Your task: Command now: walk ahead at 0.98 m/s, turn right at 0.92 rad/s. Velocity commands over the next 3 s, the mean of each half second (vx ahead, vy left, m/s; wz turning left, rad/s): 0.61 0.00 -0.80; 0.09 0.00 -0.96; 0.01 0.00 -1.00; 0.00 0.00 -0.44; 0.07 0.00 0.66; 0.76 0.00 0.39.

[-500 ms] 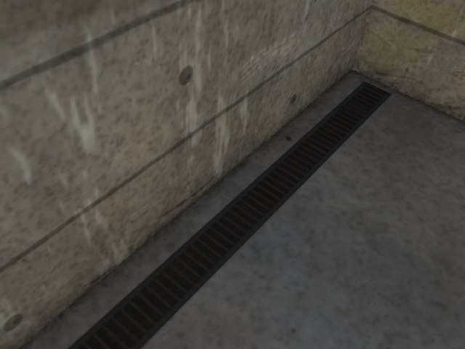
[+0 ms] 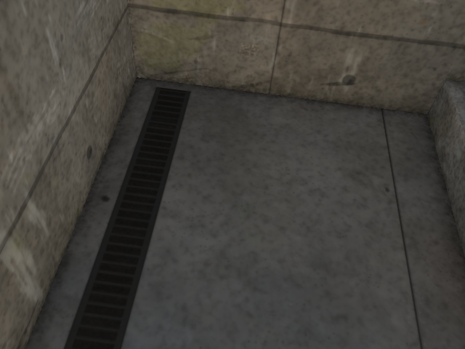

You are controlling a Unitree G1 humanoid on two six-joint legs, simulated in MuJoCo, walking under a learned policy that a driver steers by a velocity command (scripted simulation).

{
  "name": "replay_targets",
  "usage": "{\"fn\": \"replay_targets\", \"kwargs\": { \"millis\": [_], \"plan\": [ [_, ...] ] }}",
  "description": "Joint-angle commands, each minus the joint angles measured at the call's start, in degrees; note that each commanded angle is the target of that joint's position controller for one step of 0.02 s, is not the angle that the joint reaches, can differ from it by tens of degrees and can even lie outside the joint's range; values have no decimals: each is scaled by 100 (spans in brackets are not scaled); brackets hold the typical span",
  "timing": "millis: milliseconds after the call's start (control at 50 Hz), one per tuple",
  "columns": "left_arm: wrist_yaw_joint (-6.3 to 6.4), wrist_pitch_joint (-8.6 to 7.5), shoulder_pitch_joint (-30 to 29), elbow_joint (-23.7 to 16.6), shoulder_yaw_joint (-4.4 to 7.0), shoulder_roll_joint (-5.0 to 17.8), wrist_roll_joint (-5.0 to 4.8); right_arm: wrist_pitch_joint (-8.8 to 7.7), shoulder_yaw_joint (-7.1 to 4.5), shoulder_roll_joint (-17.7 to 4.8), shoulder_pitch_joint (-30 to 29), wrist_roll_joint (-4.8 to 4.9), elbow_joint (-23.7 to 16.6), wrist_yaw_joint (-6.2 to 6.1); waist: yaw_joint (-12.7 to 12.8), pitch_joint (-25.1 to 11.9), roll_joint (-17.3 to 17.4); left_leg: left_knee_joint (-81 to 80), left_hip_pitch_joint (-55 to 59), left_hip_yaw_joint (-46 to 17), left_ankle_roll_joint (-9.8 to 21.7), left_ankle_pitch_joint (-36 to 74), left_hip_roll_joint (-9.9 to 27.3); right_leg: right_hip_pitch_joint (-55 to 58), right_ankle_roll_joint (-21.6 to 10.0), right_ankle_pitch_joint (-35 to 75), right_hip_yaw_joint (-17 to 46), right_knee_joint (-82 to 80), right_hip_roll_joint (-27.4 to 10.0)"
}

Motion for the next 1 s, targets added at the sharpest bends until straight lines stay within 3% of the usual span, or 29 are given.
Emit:
{"fn": "replay_targets", "kwargs": {
  "millis": [20,60,120,140,160,180,200,220,240,260,280,320,380,460,520,580,620,640,660,680,700,720,780,840,920,940,960,980,1000],
  "plan": [
    [-5,-399,-1228,-761,239,827,-27,74,-191,-714,-191,76,-468,92,-373,648,27,-1866,1670,465,-73,1404,-130,-2688,-714,50,1390,-1763,-1048],
    [-77,-474,-688,-561,253,826,-94,44,-178,-650,-423,200,-368,156,-17,368,-122,-2591,2328,588,72,2685,-321,-2232,-561,659,1464,-1833,-1202],
    [-79,-469,-22,-282,264,917,-78,10,-293,-880,-538,168,-288,125,216,145,-207,-3247,2179,700,352,2197,-609,-330,-305,2429,1665,-1131,-1614],
    [-47,-457,129,-204,283,1079,-21,-21,-375,-1002,-98,110,-126,53,1,-71,-174,-3372,2577,781,430,1458,-909,82,-198,3781,1666,-237,-1614],
    [-44,-444,65,-152,320,1222,14,-48,-479,-1238,811,91,79,-80,-546,-439,64,-3384,3555,877,413,1169,-987,-127,37,4364,1406,1309,-1337],
    [-48,-457,-37,-295,205,821,3,-101,-586,-1683,1838,-66,121,-222,-995,-1177,452,-3406,4685,-53,549,210,5,-921,261,3706,1073,3373,-1037],
    [40,-435,498,-576,37,-91,-295,-152,-777,-2570,2097,-232,241,-249,-452,-1893,2139,-4346,5515,-3362,1347,408,2014,-2344,515,-961,388,5851,-9],
    [155,-380,235,-583,35,310,-108,-143,-680,-2100,1672,14,252,-161,-311,-1923,1749,-4599,5353,-3924,1347,463,1981,-2933,331,-1082,523,6008,-480],
    [152,-329,-330,-573,125,624,-76,-107,-543,-1575,1045,69,193,-162,-359,-1175,1082,-4400,4700,-2429,1223,1079,1653,-3030,326,-546,429,5528,-875],
    [137,-262,-746,-867,117,523,-491,-150,-533,-1319,755,235,95,-236,-403,-1051,1298,-4347,4650,-1431,1151,2439,1235,-3015,723,-579,457,5547,-1168],
    [121,-216,-955,-901,152,602,-461,-156,-494,-1192,571,247,210,-268,-334,-837,1132,-4264,4305,-780,1061,3592,1039,-3032,849,-541,382,5305,-1332],
    [88,-35,-1031,-1071,174,380,-487,-199,-478,-1008,354,161,316,-346,-16,-598,960,-4436,3836,-210,1136,4245,902,-2890,976,-439,305,4810,-1524],
    [71,160,-1124,-1278,37,-73,-480,-132,-626,-1238,16,294,519,-416,300,-253,657,-4767,3524,426,1152,4529,1037,-3116,1083,-158,25,3666,-1718],
    [-70,209,-1313,-1319,106,-9,-376,-4,-738,-1506,-644,275,462,-527,465,-204,704,-4922,2879,1705,919,4493,607,-1972,1065,1598,-475,1984,-1561],
    [-186,222,-1486,-1369,258,233,-360,54,-823,-1636,-591,472,442,-552,497,-320,674,-4498,3519,1929,761,4793,628,-1754,813,1760,-632,1482,-1476],
    [-326,279,-1268,-1316,480,683,-418,254,-926,-1756,-559,521,153,-431,666,-476,613,-3374,3867,2107,710,5157,665,-1247,373,947,-853,1248,-1230],
    [-198,256,-386,-1088,696,940,-363,259,-887,-1509,-457,595,22,-336,1130,-655,-14,-1231,2878,2089,427,3787,352,215,-170,1488,-422,329,-897],
    [-80,184,-998,-1276,762,1406,-363,196,-768,-907,169,369,-74,-220,303,-366,-1967,459,1363,2070,120,-1175,-609,584,-810,5135,1200,531,-1603],
    [-189,64,-1039,-1530,700,1494,-140,139,-744,-1128,291,281,-325,-181,187,-1628,-2067,2045,-302,895,-177,-2227,-1584,1890,-2106,3028,4253,-350,-2760],
    [-245,-26,-878,-1671,651,1317,-116,13,-732,-1329,-180,409,-356,-129,497,-2066,-878,1869,-286,-93,25,-1712,-1286,1878,-1760,2145,4406,-850,-2880],
    [-240,-110,-1108,-1624,612,1201,-246,-4,-679,-1181,-594,399,-442,-147,383,-1600,-513,1510,-350,-206,103,-1288,-1137,1400,-1425,1938,3970,-811,-2729],
    [-197,-127,-1240,-1645,582,978,-373,-10,-637,-1003,-620,278,-319,-240,207,-1263,221,946,-195,-265,175,-1007,-953,704,-1072,1898,3515,-743,-2452],
    [69,-25,-1631,-1697,605,917,-319,92,-619,-916,-806,190,-189,-295,-42,-1161,309,-731,877,-88,153,-742,-953,-744,-700,3332,2446,-441,-1930],
    [145,162,-1512,-1716,704,1056,-272,122,-533,-664,-764,330,-125,-222,-33,-1562,-94,-1922,1629,110,97,-33,-1262,-1006,-502,3385,2248,-211,-1574],
    [92,425,-1674,-1694,596,808,-531,304,-495,-457,-607,344,-46,42,-281,-1431,-459,-3777,3047,243,293,1248,-1358,-1654,72,1870,2115,39,-1148],
    [68,423,-1485,-1651,534,586,-568,355,-552,-610,-498,251,17,23,-272,-1299,-33,-4064,3691,-40,570,1791,-846,-2356,405,78,1783,668,-768],
    [39,406,-1005,-1682,410,234,-450,454,-660,-1087,-508,211,-85,-104,-20,-1406,1061,-4110,4311,-1190,1068,2506,634,-3084,736,-1652,1034,2149,-229],
    [27,370,-996,-1832,537,756,-316,435,-637,-1144,-665,-34,-249,-189,90,-1518,1751,-4736,3463,-2397,1877,2336,1541,-3230,1018,-1739,864,3563,-411],
    [-27,401,-965,-1754,653,1139,-308,408,-613,-960,-1125,32,-393,-277,278,-1191,1624,-4786,3091,-2140,1859,1763,1487,-3171,1174,-1321,649,4271,-999]
  ]
}}
Next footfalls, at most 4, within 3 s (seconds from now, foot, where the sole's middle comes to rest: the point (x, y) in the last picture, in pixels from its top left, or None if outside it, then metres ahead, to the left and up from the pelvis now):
0.18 left None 0.40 0.20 -0.76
0.62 right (252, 318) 0.57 -0.10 -0.76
0.94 left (203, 268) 0.73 0.05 -0.76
1.28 right None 0.48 -0.06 -0.76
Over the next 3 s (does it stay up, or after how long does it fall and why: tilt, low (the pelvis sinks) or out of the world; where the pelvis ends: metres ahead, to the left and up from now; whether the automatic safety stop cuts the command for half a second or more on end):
stays up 0.71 -0.44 0.02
